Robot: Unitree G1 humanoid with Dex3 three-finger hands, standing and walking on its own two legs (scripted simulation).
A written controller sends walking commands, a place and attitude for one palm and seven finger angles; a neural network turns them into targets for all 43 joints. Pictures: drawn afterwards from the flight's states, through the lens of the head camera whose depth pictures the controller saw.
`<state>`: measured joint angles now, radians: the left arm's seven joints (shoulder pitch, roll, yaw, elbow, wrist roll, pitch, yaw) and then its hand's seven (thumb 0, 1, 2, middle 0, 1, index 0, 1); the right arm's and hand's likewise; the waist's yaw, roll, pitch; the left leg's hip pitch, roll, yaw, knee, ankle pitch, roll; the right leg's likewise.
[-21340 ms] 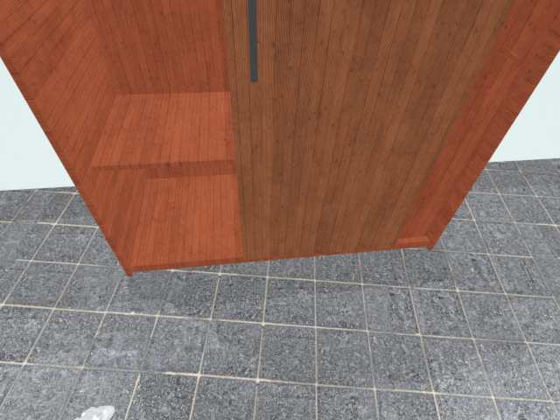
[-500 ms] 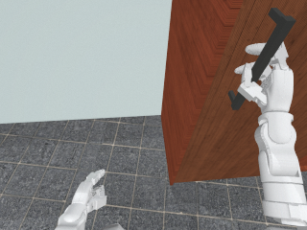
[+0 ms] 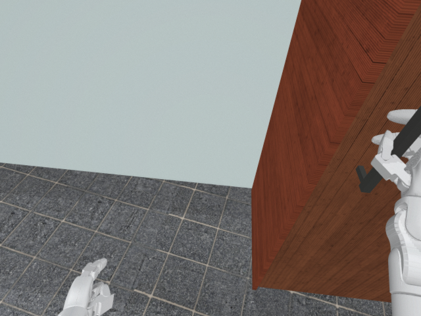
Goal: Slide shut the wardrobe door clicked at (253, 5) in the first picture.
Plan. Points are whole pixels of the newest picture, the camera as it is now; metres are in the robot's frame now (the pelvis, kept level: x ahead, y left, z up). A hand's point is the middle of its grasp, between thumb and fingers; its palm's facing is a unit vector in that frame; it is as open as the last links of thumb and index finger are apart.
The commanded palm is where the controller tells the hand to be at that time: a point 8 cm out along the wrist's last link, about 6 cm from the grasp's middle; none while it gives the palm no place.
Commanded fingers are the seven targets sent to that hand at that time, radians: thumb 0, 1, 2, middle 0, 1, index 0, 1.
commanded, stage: stop walking and hold the door there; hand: right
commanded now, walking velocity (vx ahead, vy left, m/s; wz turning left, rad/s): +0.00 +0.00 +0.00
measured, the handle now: (394, 138) +0.37 -0.26 +0.20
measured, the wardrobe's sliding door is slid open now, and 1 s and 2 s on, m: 0.00 0.00 0.00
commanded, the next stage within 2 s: loosen the grip on the handle in 0.44 s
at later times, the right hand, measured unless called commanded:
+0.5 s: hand (379, 156) +0.33 -0.23 +0.19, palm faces +0.33 +0.94 -0.09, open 5.8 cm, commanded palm +0.30 -0.25 +0.20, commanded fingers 0.00 -0.90 -0.90 0.45 1.40 0.45 1.40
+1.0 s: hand (394, 159) +0.33 -0.25 +0.20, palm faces +0.41 +0.90 -0.13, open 14.1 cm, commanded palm +0.28 -0.28 +0.20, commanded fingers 0.00 0.55 -0.20 0.26 1.17 0.26 1.17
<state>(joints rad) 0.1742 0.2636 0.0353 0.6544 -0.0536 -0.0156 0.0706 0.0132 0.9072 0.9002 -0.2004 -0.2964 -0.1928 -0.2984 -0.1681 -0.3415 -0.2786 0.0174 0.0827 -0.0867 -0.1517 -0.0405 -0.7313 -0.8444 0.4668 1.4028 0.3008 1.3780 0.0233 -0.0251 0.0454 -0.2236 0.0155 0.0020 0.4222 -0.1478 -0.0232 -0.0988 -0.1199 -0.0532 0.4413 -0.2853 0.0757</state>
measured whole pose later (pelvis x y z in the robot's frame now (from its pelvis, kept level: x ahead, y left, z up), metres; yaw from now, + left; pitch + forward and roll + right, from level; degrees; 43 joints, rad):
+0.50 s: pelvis +0.01 -0.03 +0.00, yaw +0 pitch -3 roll +0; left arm 0.12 0.18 -0.02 0.65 -0.03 -0.02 0.05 0.01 0.90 0.90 -0.21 -0.30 -0.20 -0.30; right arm -0.16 -0.25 -0.16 -0.11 0.07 -0.07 -0.19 -0.02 -0.77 -0.86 0.45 1.45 0.27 1.37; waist -0.03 -0.02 0.07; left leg -0.21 0.06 -0.03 0.42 -0.16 -0.07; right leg -0.09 -0.07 -0.08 0.46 -0.32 0.03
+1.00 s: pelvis -0.04 +0.01 -0.01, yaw -2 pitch +0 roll +0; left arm 0.26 0.24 0.00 0.74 -0.04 -0.21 0.05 0.01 0.90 0.90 -0.21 -0.30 -0.20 -0.30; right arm -0.45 -0.34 -0.27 0.41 0.05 -0.25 -0.08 0.00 0.43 -0.27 0.40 1.31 0.20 1.25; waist -0.03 0.00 -0.01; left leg -0.38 0.04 0.02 0.55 -0.18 -0.02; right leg -0.28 -0.07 0.03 0.56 -0.29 0.04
